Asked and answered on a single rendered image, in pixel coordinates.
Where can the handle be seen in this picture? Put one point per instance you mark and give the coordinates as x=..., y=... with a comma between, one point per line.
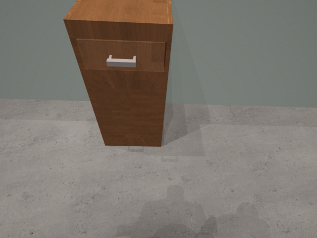
x=121, y=62

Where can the drawer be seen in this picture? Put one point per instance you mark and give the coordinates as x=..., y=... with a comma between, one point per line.
x=95, y=52

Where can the cabinet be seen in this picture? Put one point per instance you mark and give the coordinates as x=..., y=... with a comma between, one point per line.
x=129, y=105

